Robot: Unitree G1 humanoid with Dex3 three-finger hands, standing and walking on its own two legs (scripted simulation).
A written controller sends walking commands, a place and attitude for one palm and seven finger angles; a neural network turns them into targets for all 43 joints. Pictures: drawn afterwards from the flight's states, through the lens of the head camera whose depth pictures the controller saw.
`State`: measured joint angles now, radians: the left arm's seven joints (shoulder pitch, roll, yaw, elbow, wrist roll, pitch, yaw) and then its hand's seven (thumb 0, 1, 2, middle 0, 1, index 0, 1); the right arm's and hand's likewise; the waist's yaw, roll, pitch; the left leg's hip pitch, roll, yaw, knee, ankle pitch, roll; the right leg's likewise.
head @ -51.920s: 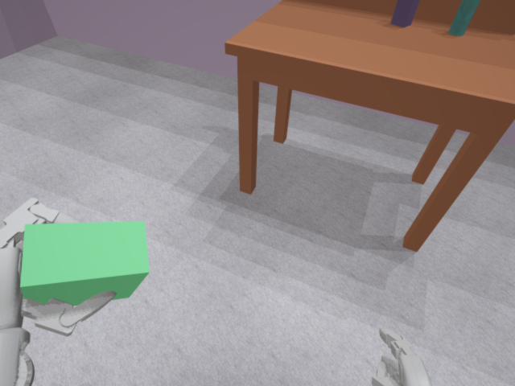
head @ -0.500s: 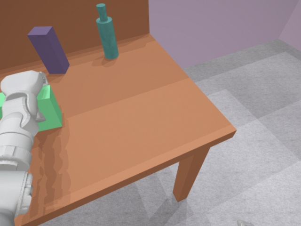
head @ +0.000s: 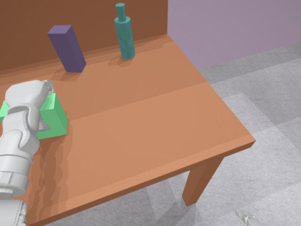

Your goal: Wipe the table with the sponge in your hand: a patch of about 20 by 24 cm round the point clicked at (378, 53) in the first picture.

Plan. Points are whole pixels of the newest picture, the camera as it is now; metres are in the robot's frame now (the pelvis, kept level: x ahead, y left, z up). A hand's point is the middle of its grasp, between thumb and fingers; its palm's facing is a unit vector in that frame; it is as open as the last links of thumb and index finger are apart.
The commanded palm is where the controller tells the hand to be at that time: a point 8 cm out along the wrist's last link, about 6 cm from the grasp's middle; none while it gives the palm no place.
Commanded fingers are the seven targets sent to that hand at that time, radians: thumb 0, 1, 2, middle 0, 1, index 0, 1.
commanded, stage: wipe back along the first lane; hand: left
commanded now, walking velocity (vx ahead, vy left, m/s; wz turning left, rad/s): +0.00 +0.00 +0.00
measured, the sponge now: (40, 122) +0.36 +0.36 +0.06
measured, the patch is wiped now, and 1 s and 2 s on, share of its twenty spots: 1.00 1.00 1.00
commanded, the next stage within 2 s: lift the sponge slowly off the table in 1.38 s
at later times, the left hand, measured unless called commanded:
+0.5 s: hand (38, 121) +0.33 +0.32 +0.11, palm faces -0.01 -0.03 -1.00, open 10.3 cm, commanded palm +0.29 +0.31 +0.14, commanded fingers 0.00 0.10 1.30 -1.20 -1.60 -1.20 -1.60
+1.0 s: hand (34, 141) +0.27 +0.30 +0.11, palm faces +0.07 -0.06 -1.00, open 10.3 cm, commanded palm +0.23 +0.28 +0.13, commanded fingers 0.00 0.10 1.30 -1.20 -1.60 -1.20 -1.60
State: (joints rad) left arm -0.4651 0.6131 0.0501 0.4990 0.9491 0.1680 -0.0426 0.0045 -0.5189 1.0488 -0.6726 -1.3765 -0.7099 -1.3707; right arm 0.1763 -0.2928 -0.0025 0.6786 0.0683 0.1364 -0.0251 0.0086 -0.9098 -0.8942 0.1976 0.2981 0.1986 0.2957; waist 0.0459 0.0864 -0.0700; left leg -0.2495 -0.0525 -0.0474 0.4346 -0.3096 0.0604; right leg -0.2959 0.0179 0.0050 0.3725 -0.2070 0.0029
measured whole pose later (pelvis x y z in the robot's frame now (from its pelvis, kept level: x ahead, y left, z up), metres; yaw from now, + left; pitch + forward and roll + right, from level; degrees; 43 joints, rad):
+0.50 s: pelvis -0.01 -0.01 +0.00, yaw +0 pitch +5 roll -2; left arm -0.35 0.59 0.04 0.38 0.93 0.25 -0.04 0.00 -0.50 1.04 -0.65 -1.39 -0.68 -1.40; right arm 0.16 -0.30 0.02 0.65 0.07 0.12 -0.02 0.01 -0.91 -0.89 0.20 0.30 0.20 0.30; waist 0.05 0.08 -0.07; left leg -0.23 -0.04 -0.04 0.47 -0.32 0.05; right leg -0.29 0.03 0.01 0.42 -0.22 -0.01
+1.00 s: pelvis -0.01 -0.01 +0.00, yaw +0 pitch +3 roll -1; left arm -0.05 0.52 0.02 0.00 0.90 0.36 -0.02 0.00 -0.49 1.04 -0.65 -1.39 -0.67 -1.40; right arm 0.08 -0.28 0.03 0.63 0.07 0.09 -0.01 0.01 -0.91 -0.89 0.20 0.30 0.20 0.30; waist 0.09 0.11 -0.06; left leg -0.18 -0.05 -0.04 0.47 -0.33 0.06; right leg -0.24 0.02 0.01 0.43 -0.24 0.00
